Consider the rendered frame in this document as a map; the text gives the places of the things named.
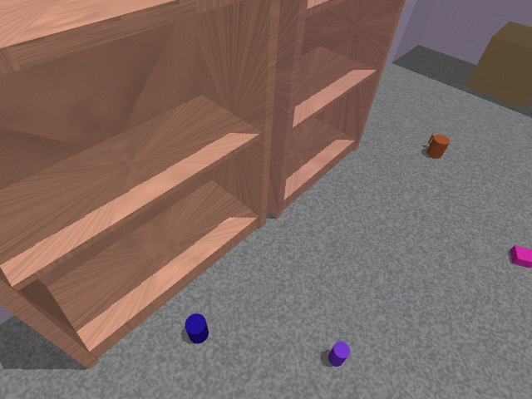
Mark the bookshelf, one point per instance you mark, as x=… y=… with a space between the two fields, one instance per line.
x=330 y=58
x=135 y=140

